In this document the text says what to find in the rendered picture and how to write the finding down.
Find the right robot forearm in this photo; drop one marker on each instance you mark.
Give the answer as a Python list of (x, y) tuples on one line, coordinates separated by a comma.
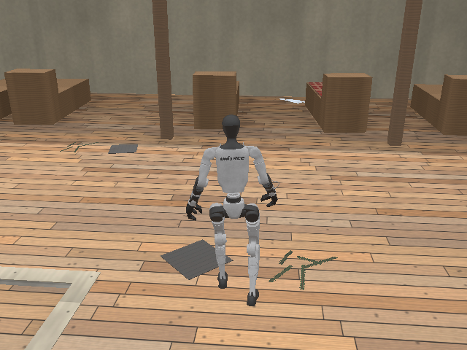
[(269, 187)]

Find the left robot shin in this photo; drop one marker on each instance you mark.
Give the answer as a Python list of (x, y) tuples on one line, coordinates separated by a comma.
[(220, 257)]

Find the right robot shin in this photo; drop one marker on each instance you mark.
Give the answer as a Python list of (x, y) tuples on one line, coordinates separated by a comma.
[(253, 268)]

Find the robot left hand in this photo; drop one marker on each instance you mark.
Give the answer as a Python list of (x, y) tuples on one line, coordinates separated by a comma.
[(190, 209)]

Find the right robot upper arm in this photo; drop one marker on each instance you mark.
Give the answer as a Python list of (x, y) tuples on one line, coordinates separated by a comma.
[(260, 166)]

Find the left robot forearm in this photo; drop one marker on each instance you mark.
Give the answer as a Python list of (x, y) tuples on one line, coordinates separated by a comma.
[(196, 193)]

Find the robot right hand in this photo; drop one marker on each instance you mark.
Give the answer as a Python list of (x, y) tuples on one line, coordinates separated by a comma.
[(266, 197)]

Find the robot shin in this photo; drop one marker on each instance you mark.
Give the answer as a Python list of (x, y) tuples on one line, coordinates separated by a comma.
[(253, 268), (220, 257)]

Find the left robot upper arm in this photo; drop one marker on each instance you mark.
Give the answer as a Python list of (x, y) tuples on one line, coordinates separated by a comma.
[(208, 155)]

